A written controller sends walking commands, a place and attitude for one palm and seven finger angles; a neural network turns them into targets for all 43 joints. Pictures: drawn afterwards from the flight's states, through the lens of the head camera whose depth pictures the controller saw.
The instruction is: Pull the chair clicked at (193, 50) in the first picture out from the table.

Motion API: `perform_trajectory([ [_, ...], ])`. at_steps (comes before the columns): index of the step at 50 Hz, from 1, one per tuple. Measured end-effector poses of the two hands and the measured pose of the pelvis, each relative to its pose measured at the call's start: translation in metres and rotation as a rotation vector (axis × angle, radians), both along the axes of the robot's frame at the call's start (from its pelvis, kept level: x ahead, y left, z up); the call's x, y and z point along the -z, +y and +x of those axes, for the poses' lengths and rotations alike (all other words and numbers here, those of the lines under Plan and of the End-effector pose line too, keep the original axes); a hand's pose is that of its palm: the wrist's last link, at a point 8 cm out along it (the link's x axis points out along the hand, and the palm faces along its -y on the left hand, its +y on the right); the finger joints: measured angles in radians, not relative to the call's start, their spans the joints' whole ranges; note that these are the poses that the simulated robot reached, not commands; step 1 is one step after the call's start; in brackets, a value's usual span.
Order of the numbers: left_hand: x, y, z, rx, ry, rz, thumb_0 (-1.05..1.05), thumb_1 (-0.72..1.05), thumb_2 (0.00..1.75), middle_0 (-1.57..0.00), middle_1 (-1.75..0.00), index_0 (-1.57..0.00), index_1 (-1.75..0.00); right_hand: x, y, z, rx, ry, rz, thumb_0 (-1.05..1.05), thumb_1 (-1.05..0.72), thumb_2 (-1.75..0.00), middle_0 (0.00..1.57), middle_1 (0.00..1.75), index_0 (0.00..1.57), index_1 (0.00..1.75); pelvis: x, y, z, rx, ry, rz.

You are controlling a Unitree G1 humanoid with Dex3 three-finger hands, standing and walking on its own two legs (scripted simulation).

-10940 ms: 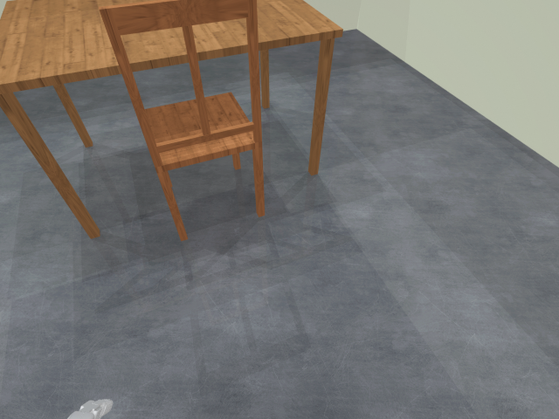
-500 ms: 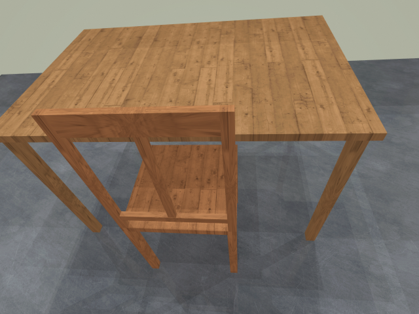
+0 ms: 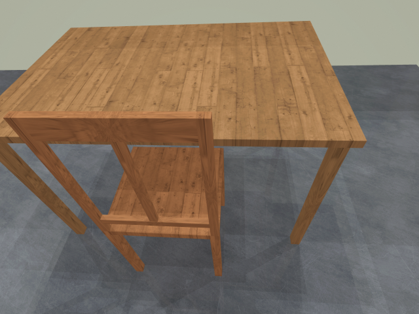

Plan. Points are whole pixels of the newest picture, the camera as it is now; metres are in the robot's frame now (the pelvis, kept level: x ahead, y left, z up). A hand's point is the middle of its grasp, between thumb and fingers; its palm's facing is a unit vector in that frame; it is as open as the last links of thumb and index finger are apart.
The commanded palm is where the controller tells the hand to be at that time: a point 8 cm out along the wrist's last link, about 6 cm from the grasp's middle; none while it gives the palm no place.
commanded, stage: come to a stop and stand still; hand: left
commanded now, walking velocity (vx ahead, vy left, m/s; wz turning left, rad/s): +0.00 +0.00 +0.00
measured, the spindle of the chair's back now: (139, 187) +0.43 +0.22 -0.07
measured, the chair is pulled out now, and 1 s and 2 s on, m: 0.00 0.00 0.00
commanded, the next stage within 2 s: look again from close up in 0.20 s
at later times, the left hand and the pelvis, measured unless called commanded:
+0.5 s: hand out of the picture -0.01 +0.17 -0.17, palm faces +0.02 -0.98 -0.21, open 7.3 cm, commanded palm none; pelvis +0.00 +0.00 +0.00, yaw +0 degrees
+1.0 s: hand out of the picture -0.01 +0.18 -0.17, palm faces +0.02 -0.98 -0.20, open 7.3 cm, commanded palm none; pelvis -0.01 +0.02 +0.00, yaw +0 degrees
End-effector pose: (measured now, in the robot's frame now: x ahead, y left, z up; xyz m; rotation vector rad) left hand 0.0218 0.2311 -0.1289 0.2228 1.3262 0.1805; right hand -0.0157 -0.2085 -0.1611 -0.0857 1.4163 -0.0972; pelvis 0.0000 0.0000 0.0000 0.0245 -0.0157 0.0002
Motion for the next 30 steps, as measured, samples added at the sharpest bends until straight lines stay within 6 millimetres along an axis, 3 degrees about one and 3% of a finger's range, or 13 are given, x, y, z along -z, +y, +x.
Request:
perform_trajectory([
  [13,0.006,-0.009,-0.026,-0.027,0.048,-0.032,0.01,0.93,0.9,-0.21,-0.3,-0.2,-0.3,-0.006,-0.005,-0.007,-0.005,0.019,-0.017,0.0,-0.91,-0.9,0.2,0.3,0.2,0.3,-0.001,-0.004,-0.003,-0.006,0.0,-0.008],
  [30,0.011,-0.009,-0.042,-0.041,0.086,-0.064,0.01,0.92,0.9,-0.2,-0.3,-0.2,-0.3,-0.009,0.019,-0.021,0.011,0.049,0.0,0.0,-0.91,-0.9,0.2,0.3,0.2,0.3,-0.002,0.007,-0.004,-0.003,0.003,-0.011],
])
